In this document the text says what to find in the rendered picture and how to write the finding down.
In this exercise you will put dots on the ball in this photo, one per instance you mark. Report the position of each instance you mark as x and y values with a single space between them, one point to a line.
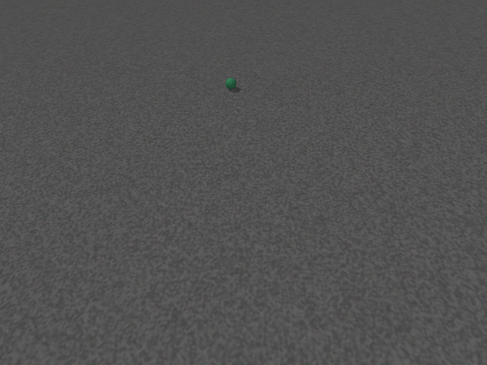
230 83

